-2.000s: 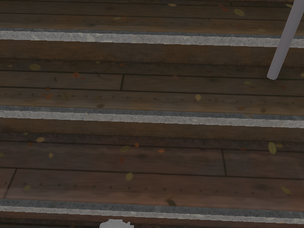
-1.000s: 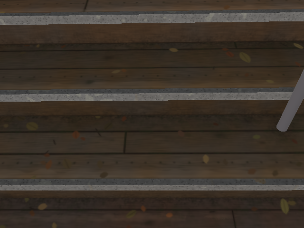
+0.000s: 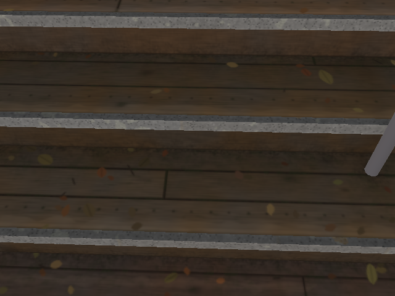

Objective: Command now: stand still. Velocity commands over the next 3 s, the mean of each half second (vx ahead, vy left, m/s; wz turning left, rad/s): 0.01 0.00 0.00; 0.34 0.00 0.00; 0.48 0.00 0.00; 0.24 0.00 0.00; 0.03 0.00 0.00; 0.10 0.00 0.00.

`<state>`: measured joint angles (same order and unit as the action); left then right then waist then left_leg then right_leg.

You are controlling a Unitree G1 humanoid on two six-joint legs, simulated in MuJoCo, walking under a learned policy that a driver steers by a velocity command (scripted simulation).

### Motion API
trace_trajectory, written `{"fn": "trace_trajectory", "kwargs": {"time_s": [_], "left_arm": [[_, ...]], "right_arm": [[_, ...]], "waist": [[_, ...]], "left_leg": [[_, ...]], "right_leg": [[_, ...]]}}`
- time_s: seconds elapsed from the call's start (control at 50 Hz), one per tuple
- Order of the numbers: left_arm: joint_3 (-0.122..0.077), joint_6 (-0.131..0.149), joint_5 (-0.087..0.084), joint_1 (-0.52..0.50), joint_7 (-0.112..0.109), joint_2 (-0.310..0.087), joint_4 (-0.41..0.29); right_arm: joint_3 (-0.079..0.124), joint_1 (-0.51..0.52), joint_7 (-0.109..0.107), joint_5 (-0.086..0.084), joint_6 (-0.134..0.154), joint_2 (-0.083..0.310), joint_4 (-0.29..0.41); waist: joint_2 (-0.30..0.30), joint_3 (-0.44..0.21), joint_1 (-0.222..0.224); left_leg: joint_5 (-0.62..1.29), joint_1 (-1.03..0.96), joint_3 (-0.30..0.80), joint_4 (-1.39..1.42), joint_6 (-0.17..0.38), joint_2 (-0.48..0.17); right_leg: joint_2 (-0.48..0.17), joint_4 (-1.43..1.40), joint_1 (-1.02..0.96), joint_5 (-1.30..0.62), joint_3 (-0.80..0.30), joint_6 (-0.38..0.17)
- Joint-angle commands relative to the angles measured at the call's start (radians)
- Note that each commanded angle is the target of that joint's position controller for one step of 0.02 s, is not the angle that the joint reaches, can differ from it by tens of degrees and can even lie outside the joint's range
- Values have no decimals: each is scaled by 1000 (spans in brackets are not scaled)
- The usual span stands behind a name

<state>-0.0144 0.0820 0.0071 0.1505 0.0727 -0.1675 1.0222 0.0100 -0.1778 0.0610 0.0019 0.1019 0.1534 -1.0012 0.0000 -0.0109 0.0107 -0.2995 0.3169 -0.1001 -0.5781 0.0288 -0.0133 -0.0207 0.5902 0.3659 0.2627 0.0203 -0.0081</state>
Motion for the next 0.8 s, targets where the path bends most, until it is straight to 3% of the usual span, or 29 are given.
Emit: {"fn": "trace_trajectory", "kwargs": {"time_s": [0.02, 0.44, 0.46, 0.48, 0.52, 0.56, 0.62, 0.64, 0.66, 0.68, 0.7, 0.72, 0.74, 0.76, 0.78, 0.8], "left_arm": [[-9, 14, -3, -1, -2, -83, -36], [2, 10, -1, 19, -3, -83, -13], [2, 6, 0, 41, -3, -82, -2], [-5, 3, 8, 58, -7, -100, 1], [-29, 3, 38, 53, -26, -147, -12], [-37, 12, 53, 41, -50, -121, -26], [-45, 28, 51, 61, -63, -70, -43], [-45, 29, 44, 103, -65, -57, -34], [-40, 13, 40, 173, -56, -31, -4], [-37, 14, 28, 200, -50, -14, 0], [-37, 22, 27, 259, -45, -10, 25], [-47, 31, 35, 335, -41, -34, 57], [-60, 32, 46, 524, -50, -91, 115], [-64, 25, 62, 736, -51, -151, 164], [-49, 12, 101, 754, -44, -154, 206], [-29, -14, 128, 708, -40, -105, 227]], "right_arm": [[10, -19, 3, 1, 3, 64, 29], [10, -39, 5, 1, 2, 56, -3], [10, -59, 4, 2, -1, 52, -13], [18, -79, -1, 10, -4, 72, -18], [44, -97, -23, 41, -3, 130, -14], [53, -111, -50, 48, 5, 134, -10], [54, -119, -78, 27, 2, 138, -6], [51, -96, -81, 32, -10, 126, 2], [55, -97, -68, 31, -34, 140, 3], [54, -89, -57, 53, -57, 143, -2], [56, -79, -47, 66, -73, 138, -4], [48, -88, -33, 74, -79, 98, -1], [35, -54, -12, 83, -81, 49, 9], [27, -14, 3, 75, -62, 33, 8], [33, -23, 4, 42, -35, 40, -9], [32, 5, 8, 29, -10, 37, -6]], "waist": [[-2, -39, -3], [6, -35, -6], [4, -30, -6], [10, -1, -9], [27, 49, -19], [59, 40, -32], [114, 43, -19], [106, 51, 1], [110, 62, 5], [87, 68, 19], [47, 49, 32], [-50, 32, 47], [-209, -6, 117], [-285, 11, 216], [-206, 73, 194], [-117, 84, 170]], "left_leg": [[90, -47, 48, 104, 54, -43], [115, -47, 47, 97, 54, -42], [27, -43, 52, 114, 57, -46], [-103, -25, 68, 134, 74, -53], [-326, 3, 154, 183, 153, -104], [-376, -41, 270, 252, 236, -178], [-350, -63, 384, 375, 298, -285], [-321, -35, 367, 391, 297, -289], [-241, -19, 330, 386, 289, -283], [-168, 2, 267, 345, 262, -254], [-94, 23, 213, 261, 249, -221], [-5, 97, 98, 80, 206, -125], [-3, 355, -7, -261, 116, -1], [-164, 696, 81, -683, 106, 71], [-170, 916, 241, -1243, 153, 96], [-129, 1072, 294, -1549, 212, 110]], "right_leg": [[-28, -105, 12, -46, -10, -74], [-29, -99, 1, -69, -1, -78], [-32, -114, 1, 4, -6, -80], [-30, -120, 21, 125, -12, -90], [-35, -107, 92, 318, -35, -140], [-33, -51, 130, 263, -29, -175], [17, 62, 72, 87, 58, -157], [20, 12, 1, 110, 64, -155], [20, -17, -78, 72, 62, -148], [26, -51, -154, 51, 84, -153], [17, -99, -242, 6, 68, -159], [-36, -133, -321, -5, -29, -214], [-190, -250, -540, -65, -338, -348], [-346, -370, -741, -138, -617, -462], [-375, -334, -733, -170, -618, -434], [-359, -301, -693, -149, -530, -382]]}}
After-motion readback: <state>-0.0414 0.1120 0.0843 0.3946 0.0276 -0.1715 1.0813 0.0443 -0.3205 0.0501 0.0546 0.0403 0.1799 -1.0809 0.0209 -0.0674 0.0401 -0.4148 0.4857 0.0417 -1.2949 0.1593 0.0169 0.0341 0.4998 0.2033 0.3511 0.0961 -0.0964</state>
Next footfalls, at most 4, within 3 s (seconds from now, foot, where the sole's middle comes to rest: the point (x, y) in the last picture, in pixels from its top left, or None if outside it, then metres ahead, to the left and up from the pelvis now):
1.10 left None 0.37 0.09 -0.61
1.62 right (258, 200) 0.67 -0.13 -0.45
2.06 left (183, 186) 0.71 0.09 -0.45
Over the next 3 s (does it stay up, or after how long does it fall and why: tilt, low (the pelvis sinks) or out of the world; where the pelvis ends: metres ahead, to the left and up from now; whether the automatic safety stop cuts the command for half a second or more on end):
stays up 0.68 0.00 0.32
